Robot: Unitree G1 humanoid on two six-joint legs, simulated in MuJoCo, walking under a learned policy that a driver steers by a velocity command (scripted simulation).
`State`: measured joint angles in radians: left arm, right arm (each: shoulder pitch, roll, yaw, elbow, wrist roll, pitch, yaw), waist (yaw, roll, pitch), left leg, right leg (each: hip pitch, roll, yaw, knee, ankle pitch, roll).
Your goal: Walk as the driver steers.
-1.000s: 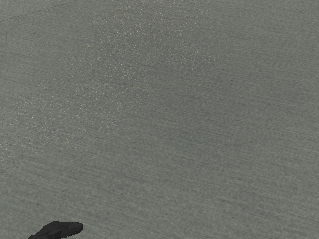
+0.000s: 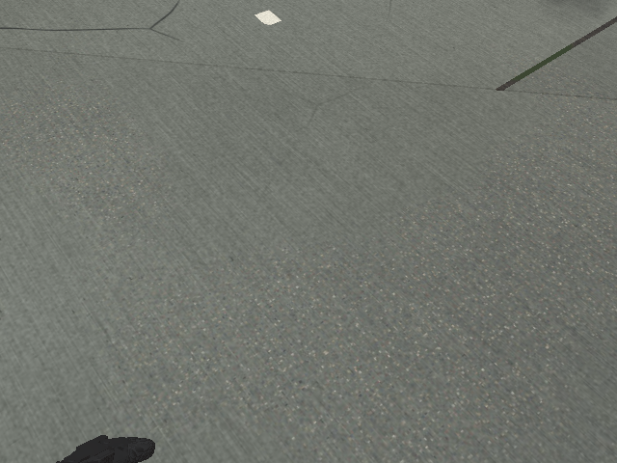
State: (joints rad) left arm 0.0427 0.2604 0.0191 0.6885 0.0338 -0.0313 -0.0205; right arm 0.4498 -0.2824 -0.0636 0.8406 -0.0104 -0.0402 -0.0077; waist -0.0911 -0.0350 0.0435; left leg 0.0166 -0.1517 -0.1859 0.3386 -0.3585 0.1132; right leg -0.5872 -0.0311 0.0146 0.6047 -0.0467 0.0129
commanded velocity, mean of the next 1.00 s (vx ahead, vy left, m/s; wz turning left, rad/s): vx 0.08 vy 0.00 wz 0.09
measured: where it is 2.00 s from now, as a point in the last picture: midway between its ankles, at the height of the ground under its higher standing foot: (308, 399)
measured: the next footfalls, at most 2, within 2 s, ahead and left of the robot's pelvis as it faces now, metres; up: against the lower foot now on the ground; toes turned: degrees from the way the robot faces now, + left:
right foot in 0.04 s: +0.21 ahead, -0.11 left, +0.00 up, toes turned +1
left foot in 0.44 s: +0.15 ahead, +0.10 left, +0.00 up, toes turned +1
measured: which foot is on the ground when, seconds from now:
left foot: down 0.00-0.04, up 0.06-0.42, down 0.44-1.00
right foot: up 0.00-0.02, down 0.04-1.00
